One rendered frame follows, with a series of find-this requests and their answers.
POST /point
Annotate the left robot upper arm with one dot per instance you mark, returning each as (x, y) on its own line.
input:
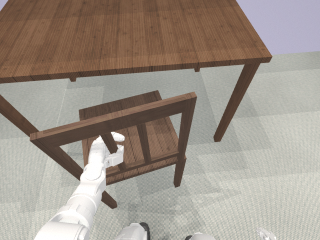
(54, 230)

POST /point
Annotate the robot left foot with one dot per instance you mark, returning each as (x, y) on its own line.
(146, 228)

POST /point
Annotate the robot right hand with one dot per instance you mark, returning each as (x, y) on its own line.
(264, 234)

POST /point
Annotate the robot left thigh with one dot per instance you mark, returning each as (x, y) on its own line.
(133, 232)

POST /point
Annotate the robot left hand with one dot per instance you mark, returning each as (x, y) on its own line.
(100, 153)

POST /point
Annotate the left robot forearm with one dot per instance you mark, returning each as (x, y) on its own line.
(84, 202)

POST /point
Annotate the table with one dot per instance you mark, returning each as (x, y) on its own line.
(69, 39)

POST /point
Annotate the chair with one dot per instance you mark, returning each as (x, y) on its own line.
(150, 140)

